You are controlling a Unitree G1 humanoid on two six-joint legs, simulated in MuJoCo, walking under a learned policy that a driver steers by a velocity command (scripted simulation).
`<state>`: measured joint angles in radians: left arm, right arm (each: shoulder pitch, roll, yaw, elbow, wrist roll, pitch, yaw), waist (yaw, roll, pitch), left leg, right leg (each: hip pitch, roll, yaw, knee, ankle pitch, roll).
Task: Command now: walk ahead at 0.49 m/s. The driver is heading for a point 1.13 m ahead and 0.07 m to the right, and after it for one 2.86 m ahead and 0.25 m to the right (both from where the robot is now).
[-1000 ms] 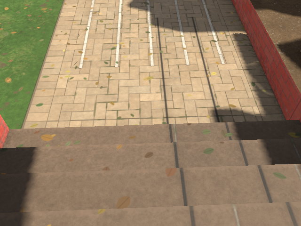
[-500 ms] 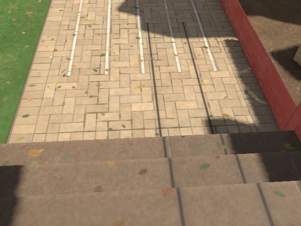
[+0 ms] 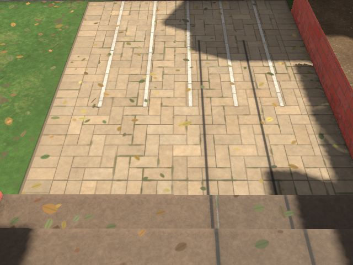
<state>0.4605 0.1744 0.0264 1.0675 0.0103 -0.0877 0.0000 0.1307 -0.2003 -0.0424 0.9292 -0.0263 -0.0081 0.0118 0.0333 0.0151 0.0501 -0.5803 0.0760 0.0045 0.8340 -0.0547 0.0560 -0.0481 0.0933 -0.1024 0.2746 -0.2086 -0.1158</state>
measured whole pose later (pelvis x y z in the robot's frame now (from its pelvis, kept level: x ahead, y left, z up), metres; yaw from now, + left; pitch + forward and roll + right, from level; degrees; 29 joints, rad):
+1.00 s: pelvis +0.48 +0.03 -0.23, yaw -1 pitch -1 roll -2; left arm 0.53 0.18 0.02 1.09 0.01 -0.08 0.02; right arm 0.16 -0.23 -0.06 0.97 -0.03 -0.02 0.04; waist 0.05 0.04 0.01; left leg -0.59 0.07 -0.03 0.68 0.42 0.05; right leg -0.16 0.07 -0.08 0.86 -0.68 -0.07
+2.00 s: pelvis +0.98 +0.00 -0.51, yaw -21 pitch -1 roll -1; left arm 0.33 0.19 0.04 1.05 0.00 -0.06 0.00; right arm 0.22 -0.21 -0.05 0.94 -0.04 -0.02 0.00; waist -0.01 0.04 0.07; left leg -0.67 0.09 -0.05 0.96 0.09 0.02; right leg -0.24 0.11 -0.06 0.62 -0.37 -0.11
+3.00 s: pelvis +1.16 -0.10 -0.68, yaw +1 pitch -1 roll +2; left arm 0.30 0.21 -0.03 0.66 0.01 0.02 0.02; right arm 0.29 -0.27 -0.08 0.71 -0.05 0.04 -0.01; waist 0.01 0.04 -0.04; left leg -0.57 -0.15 -0.24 0.95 -0.52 0.01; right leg -0.34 0.00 0.03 0.72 -0.37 -0.02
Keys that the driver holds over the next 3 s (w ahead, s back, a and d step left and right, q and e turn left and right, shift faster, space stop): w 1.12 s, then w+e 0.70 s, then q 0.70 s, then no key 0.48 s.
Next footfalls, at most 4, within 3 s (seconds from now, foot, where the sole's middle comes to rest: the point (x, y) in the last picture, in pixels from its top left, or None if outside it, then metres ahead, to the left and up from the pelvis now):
0.24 left None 0.18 0.12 -0.78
0.64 right None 0.39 -0.05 -0.95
1.12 left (160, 248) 0.69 0.15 -1.11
1.72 right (202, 212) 0.97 -0.06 -1.27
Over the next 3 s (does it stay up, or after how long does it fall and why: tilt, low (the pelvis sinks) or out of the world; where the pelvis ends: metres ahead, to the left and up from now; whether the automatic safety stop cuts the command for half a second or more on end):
stays up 1.16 -0.10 -0.68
